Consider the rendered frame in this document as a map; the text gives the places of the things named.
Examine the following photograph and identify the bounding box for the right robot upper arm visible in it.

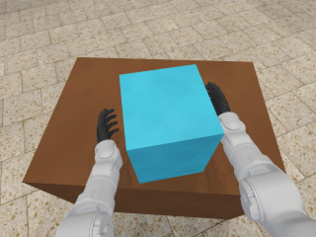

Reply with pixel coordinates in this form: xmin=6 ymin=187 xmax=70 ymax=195
xmin=239 ymin=170 xmax=316 ymax=237

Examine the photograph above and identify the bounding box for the left robot hand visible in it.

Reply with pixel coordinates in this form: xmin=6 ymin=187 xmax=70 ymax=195
xmin=97 ymin=108 xmax=119 ymax=143

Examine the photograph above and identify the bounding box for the left robot forearm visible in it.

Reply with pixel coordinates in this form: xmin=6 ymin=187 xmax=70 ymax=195
xmin=54 ymin=139 xmax=123 ymax=237

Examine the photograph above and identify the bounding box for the pedestal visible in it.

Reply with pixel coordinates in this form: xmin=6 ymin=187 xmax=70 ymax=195
xmin=23 ymin=57 xmax=286 ymax=220

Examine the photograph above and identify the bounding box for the right robot hand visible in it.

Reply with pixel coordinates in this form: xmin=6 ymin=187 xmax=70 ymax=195
xmin=204 ymin=82 xmax=231 ymax=116

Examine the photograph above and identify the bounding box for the carton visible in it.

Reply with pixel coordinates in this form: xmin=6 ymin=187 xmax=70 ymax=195
xmin=119 ymin=64 xmax=224 ymax=184

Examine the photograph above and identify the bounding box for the left robot upper arm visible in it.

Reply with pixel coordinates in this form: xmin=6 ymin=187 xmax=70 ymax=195
xmin=55 ymin=210 xmax=115 ymax=237

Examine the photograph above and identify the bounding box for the right robot forearm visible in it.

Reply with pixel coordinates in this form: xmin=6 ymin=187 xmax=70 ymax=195
xmin=218 ymin=112 xmax=303 ymax=210

